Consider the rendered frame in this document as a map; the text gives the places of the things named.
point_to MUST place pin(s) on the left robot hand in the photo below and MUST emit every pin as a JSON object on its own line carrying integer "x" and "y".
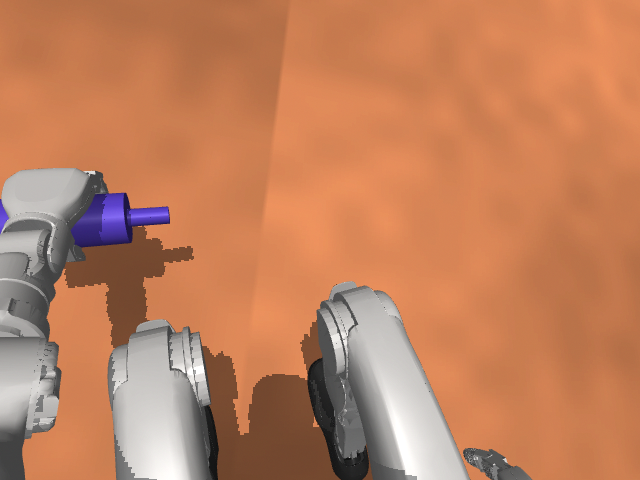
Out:
{"x": 64, "y": 193}

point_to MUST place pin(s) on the left robot arm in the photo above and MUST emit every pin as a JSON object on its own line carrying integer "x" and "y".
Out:
{"x": 33, "y": 253}

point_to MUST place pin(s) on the bottle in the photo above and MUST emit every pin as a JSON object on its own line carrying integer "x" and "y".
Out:
{"x": 109, "y": 220}

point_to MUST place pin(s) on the right robot foot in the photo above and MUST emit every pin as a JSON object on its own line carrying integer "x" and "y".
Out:
{"x": 345, "y": 469}

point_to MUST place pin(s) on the right robot hand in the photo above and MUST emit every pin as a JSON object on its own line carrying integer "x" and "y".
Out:
{"x": 494, "y": 465}

